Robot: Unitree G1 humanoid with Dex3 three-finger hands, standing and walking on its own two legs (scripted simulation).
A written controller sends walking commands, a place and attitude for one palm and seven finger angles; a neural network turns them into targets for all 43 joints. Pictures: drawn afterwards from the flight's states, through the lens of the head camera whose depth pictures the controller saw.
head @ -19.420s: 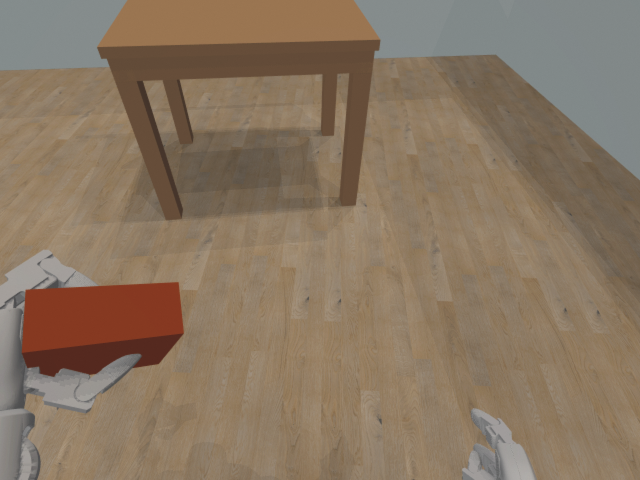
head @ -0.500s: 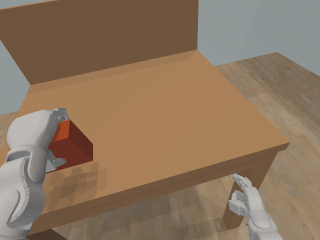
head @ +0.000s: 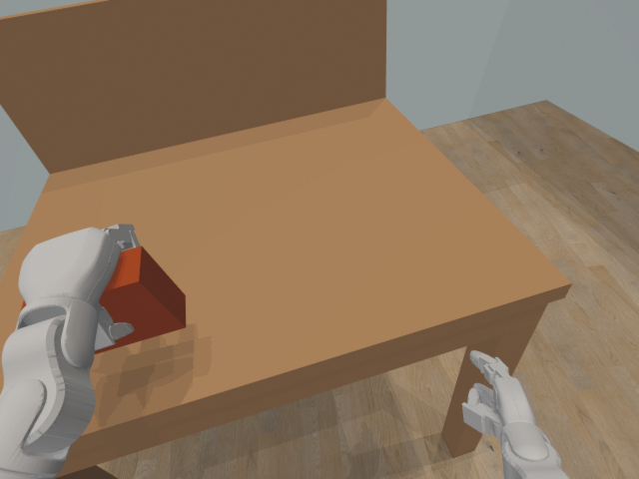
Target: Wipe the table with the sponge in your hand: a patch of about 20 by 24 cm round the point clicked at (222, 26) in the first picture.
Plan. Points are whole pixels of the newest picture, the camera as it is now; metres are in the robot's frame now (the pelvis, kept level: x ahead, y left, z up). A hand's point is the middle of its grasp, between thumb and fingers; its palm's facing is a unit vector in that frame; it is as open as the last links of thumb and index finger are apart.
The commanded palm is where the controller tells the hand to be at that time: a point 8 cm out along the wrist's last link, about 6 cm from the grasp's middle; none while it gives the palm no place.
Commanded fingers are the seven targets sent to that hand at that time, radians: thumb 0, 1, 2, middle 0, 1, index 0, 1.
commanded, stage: move the sponge above the wiping area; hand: left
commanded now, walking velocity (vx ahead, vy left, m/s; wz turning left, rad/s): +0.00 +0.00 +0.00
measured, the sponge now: (122, 311) +0.24 +0.29 +0.12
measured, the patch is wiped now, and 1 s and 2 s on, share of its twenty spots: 0.00 0.00 0.00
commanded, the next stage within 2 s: none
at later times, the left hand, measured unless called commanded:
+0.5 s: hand (99, 301) +0.24 +0.30 +0.15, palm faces +0.10 -0.07 -0.99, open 9.1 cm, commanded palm +0.20 +0.29 +0.21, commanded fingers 0.00 0.10 1.30 -1.20 -1.60 -1.20 -1.60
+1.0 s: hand (114, 301) +0.25 +0.30 +0.13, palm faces +0.07 -0.07 -0.99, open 9.1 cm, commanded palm +0.22 +0.29 +0.20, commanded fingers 0.00 0.10 1.30 -1.20 -1.60 -1.20 -1.60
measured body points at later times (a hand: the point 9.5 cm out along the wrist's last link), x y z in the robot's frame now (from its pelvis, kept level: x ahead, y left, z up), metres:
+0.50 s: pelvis +0.00 +0.01 +0.00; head -0.01 -0.04 +0.45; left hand +0.23 +0.30 +0.20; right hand +0.27 -0.18 -0.07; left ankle +0.04 +0.13 -0.74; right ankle +0.00 -0.09 -0.74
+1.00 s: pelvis +0.00 +0.01 +0.00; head -0.02 -0.03 +0.45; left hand +0.24 +0.30 +0.18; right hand +0.26 -0.17 -0.07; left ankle +0.04 +0.13 -0.74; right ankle +0.00 -0.09 -0.74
